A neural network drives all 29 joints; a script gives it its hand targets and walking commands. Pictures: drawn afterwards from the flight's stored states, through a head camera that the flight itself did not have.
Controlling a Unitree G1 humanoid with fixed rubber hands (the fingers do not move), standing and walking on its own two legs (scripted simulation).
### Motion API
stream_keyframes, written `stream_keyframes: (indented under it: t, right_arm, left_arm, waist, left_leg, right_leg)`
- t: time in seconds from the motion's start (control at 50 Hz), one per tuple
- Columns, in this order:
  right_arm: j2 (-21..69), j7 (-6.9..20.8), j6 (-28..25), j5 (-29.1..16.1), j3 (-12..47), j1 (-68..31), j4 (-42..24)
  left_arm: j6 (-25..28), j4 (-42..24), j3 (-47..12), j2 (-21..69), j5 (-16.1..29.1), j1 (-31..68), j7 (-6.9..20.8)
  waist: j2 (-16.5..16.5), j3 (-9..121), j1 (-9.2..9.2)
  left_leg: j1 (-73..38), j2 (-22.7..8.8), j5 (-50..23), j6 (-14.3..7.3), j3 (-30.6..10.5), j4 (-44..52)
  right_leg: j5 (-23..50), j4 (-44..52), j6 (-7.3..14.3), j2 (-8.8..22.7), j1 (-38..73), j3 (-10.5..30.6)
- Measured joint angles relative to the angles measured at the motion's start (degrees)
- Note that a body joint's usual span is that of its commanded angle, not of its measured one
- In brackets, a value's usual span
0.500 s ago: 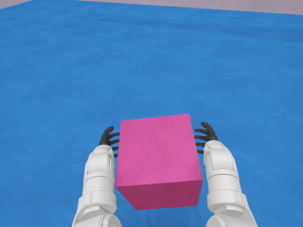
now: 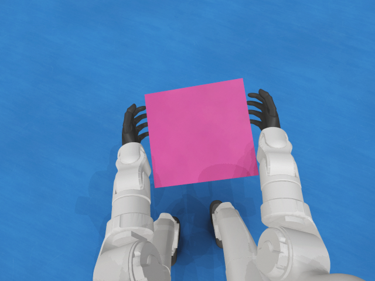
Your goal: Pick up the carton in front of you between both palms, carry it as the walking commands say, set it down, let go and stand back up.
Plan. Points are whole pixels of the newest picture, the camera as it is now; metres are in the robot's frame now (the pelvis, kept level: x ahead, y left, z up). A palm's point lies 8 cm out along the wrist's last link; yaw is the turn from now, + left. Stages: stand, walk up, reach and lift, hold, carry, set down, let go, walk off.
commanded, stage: set down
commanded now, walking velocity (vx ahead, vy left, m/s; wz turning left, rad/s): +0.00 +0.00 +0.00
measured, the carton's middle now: (202, 139) +0.40 -0.03 -0.17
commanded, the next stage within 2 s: none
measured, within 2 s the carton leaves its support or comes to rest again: rests again in 1.68 s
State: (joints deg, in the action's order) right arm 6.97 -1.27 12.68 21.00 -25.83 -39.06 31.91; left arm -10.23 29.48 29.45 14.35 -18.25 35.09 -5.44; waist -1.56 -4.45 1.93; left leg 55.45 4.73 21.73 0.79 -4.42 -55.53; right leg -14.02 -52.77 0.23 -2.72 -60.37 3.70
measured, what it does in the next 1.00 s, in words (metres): lowers itself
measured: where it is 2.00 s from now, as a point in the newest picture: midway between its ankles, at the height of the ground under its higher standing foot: (196, 241)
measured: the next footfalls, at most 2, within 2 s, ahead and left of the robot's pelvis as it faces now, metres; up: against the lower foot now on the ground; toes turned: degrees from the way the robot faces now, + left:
none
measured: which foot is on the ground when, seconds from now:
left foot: down 0.00-1.00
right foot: down 0.00-1.00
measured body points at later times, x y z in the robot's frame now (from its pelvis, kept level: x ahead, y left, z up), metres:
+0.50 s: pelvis -0.01 -0.01 -0.13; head +0.24 -0.04 +0.25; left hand +0.44 +0.11 -0.21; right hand +0.45 -0.19 -0.22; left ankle +0.04 +0.13 -0.67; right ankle +0.10 -0.11 -0.67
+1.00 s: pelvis -0.04 +0.00 -0.25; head +0.27 -0.04 +0.07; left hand +0.47 +0.09 -0.37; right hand +0.47 -0.21 -0.38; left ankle +0.04 +0.13 -0.67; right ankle +0.10 -0.11 -0.67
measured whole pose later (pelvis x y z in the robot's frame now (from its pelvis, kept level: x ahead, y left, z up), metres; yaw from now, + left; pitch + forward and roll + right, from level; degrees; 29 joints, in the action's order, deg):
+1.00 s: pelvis -0.04 +0.00 -0.25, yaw +6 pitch +45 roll +4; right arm -9.3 -3.2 13.7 10.3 -20.8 -64.2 46.7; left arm -9.3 42.7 25.8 5.3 -7.5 61.8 -13.5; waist -4.8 1.8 5.0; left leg 119.6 11.4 34.8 3.9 -2.0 -108.9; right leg -25.6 -106.4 -2.0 -4.6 -125.5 5.2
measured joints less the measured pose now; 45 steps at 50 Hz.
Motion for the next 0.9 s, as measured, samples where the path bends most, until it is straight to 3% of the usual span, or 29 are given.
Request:
stream_keyframes:
  t: [0.18, 0.38, 0.64, 0.9]
  right_arm:
    - [-2.29, -0.91, -0.47, -6.26, 3.51, 0.59, -3.88]
    - [-5.21, 0.56, 1.92, -2.64, 0.14, -6.37, 4.05]
    - [-8.25, -4.15, 0.59, -8.87, 4.65, -12.3, 6.38]
    - [-14.9, -3.17, 1.42, -10.39, 5.62, -22.4, 13.28]
  left_arm:
    - [-0.11, -5.56, -6.63, -0.73, 9.25, -1.01, -4.35]
    - [-1.52, 2.46, -1.59, -1.19, 4.75, 6.72, -3.55]
    - [0.04, 5.43, -4.07, -6.15, 10.66, 13.76, -5.83]
    - [0.7, 12.03, -3.15, -8.07, 10.84, 24.18, -7.67]
  waist:
    - [-0.8, 11.23, 0.48]
    - [-1.56, 16.04, 0.4]
    - [-1.42, 14.86, 1.23]
    - [-2.96, 8.27, 2.39]
  left_leg:
    - [22.22, 1.66, 4.41, 0.32, -0.01, -13.2]
    - [33.89, 2.7, 7.49, 0.89, 0.54, -22.61]
    - [50.44, 3.98, 11.19, 2.85, 0.86, -38.15]
    - [60.28, 5.87, 12.64, 3.0, 2.06, -49.26]
  right_leg:
    - [-4.35, -13.24, -0.61, -0.11, -22.31, 0.24]
    - [-7.34, -23.28, -0.58, -0.59, -34.54, 0.78]
    - [-10.04, -38.92, -0.35, -1.73, -51.8, 0.59]
    - [-11.19, -49.69, -1.71, -2.05, -61.46, 1.4]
